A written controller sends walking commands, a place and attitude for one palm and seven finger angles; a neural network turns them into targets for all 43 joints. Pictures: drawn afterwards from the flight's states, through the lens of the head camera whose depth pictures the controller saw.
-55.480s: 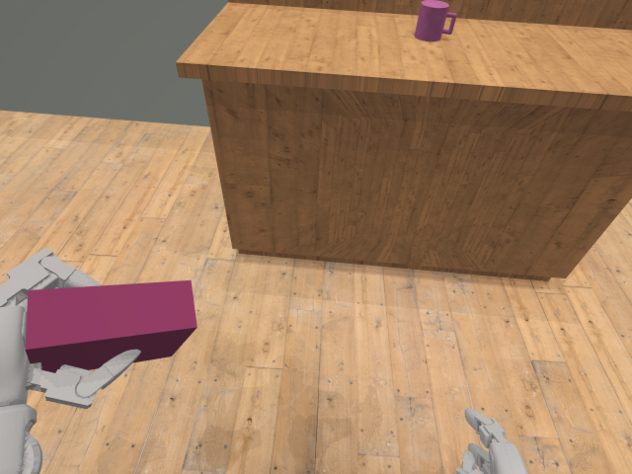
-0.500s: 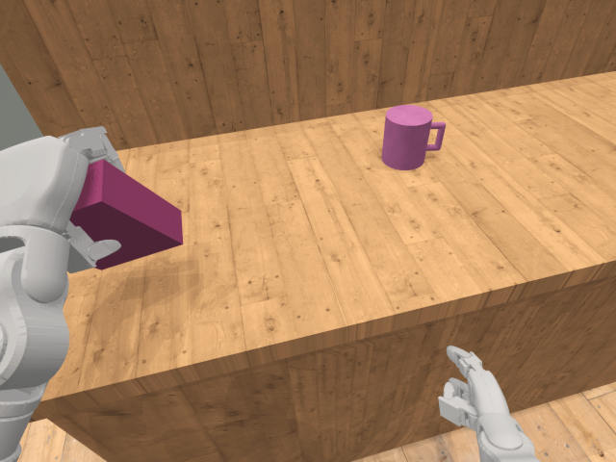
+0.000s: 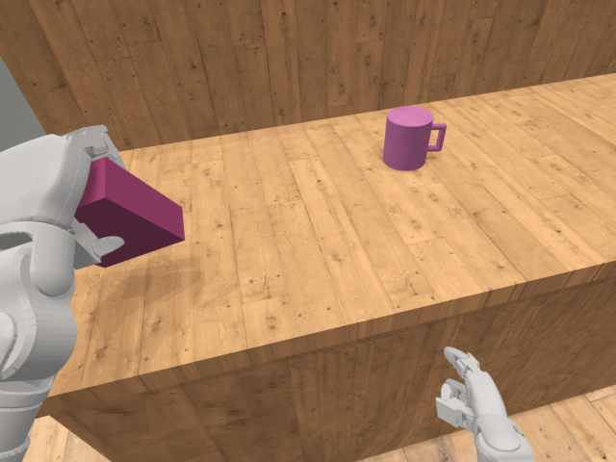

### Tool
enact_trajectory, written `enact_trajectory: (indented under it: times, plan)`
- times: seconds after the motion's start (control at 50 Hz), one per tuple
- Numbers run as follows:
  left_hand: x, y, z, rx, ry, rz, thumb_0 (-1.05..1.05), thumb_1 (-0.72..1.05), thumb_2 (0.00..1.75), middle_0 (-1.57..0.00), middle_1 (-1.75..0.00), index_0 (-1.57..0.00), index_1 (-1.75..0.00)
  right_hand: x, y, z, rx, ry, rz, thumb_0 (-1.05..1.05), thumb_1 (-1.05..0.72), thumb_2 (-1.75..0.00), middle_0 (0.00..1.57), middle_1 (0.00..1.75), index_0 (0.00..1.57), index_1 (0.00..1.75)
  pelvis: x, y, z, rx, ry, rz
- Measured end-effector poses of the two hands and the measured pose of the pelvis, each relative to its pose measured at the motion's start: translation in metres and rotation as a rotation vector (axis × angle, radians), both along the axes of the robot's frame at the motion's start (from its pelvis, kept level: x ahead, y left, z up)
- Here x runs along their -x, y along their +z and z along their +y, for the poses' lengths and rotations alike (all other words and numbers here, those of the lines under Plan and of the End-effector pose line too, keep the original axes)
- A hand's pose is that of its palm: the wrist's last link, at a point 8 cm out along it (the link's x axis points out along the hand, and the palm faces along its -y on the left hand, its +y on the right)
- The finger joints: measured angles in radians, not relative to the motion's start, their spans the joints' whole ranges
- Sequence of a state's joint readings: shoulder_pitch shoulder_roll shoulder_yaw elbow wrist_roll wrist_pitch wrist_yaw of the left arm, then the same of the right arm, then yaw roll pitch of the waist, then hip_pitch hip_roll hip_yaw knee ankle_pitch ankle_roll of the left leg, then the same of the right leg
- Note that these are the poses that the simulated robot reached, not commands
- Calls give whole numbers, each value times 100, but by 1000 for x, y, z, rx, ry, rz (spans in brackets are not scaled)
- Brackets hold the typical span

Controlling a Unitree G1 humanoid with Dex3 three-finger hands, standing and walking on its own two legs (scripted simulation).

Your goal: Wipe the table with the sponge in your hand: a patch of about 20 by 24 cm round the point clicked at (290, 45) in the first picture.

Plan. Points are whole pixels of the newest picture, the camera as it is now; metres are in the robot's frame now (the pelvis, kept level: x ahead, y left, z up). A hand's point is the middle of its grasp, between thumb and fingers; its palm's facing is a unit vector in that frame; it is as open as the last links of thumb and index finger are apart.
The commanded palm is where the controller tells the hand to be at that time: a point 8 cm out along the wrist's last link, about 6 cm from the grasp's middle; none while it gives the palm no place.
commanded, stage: move the sponge above the wiping area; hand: left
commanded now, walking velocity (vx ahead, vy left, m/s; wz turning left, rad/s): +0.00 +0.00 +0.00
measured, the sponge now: (119, 226) +0.28 +0.29 +0.20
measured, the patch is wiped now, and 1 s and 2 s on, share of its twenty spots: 0.10 0.10 0.10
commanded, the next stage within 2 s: none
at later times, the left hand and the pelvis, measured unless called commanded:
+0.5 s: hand (109, 210) +0.27 +0.29 +0.22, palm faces +0.32 -0.06 -0.95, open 9.3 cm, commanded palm +0.22 +0.28 +0.30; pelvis +0.01 -0.01 +0.00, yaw +0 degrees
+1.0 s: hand (125, 212) +0.28 +0.27 +0.22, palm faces +0.34 -0.11 -0.93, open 9.3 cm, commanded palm +0.22 +0.26 +0.28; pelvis +0.01 +0.00 +0.00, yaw +0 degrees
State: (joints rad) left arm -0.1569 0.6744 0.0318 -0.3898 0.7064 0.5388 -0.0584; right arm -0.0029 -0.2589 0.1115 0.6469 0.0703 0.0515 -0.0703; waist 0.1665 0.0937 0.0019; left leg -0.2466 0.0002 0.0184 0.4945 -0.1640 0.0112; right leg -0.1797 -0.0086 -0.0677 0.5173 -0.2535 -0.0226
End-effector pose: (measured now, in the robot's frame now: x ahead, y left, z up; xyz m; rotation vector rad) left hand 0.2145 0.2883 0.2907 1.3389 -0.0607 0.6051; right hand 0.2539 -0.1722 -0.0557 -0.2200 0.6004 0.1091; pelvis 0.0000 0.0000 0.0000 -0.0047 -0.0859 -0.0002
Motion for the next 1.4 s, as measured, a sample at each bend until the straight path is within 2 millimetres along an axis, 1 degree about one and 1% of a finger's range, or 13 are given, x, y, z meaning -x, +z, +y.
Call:
enact_trajectory:
  times: [0.18, 0.4, 0.62, 0.76, 0.94, 1.08, 1.22, 1.4]
  plan:
    - [-8, -7, -8, -10, 4, 42, 0, -46, 107, -83, -140, -81, -142, 0, -1, -2, -12, 12, -8, 1, -90, -90, 20, 30, 18, 29, -2, 0, -6, -1, -3, 2]
    - [-22, -16, -3, -22, 52, 120, 0, -46, 107, -83, -140, -81, -142, -3, -2, -7, -16, 18, -16, 1, -90, -90, 20, 30, 21, 30, -6, 0, -12, -2, -2, 12]
    - [-24, -23, -5, -28, 37, 154, 0, -46, 107, -83, -140, -81, -142, -9, -4, -10, -1, 18, -11, 1, -90, -90, 20, 30, 21, 30, -12, 1, -10, -1, 1, 18]
    - [-19, -21, -14, -23, -5, 122, 0, -46, 107, -83, -140, -81, -142, -9, -5, -8, -9, 12, -5, 1, -90, -90, 20, 30, 20, 30, -13, 1, -7, -1, -2, 17]
    - [-25, -26, -12, -5, 1, 117, 0, -46, 107, -83, -140, -81, -142, -8, -4, -5, -10, 5, 1, 1, -90, -90, 20, 30, 19, 29, -11, 2, -5, -1, -1, 17]
    - [-31, -29, -20, 0, -26, 107, 0, -46, 107, -83, -140, -81, -142, -8, -4, -4, -12, 2, 2, 1, -90, -90, 20, 30, 18, 29, -12, 2, -4, -3, -4, 18]
    - [-33, -29, -24, 9, -23, 95, 0, -46, 107, -83, -140, -81, -142, -8, -4, -4, -19, 6, 4, 1, -90, -90, 20, 30, 18, 29, -13, 2, -5, -3, -4, 19]
    - [-41, -36, -38, 12, -46, 104, 0, -46, 107, -83, -140, -81, -142, -8, -4, -5, -31, 12, 2, 1, -90, -90, 20, 30, 19, 29, -14, 2, -9, -7, -4, 19]
